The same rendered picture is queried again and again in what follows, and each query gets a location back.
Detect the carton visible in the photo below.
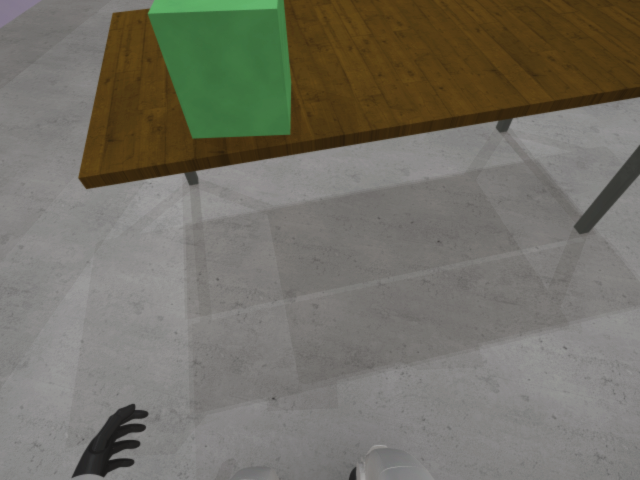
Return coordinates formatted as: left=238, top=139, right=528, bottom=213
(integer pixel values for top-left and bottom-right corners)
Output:
left=148, top=0, right=291, bottom=139

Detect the robot right shin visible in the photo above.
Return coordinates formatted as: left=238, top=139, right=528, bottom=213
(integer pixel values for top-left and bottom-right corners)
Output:
left=366, top=445, right=387, bottom=455

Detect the table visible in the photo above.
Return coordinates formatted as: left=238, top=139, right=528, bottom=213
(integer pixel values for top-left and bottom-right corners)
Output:
left=78, top=0, right=640, bottom=234

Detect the right robot thigh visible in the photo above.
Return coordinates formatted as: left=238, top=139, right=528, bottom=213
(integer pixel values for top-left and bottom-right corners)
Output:
left=356, top=448, right=434, bottom=480

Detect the left robot hand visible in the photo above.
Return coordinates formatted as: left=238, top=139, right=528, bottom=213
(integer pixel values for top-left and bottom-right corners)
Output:
left=72, top=404, right=148, bottom=478

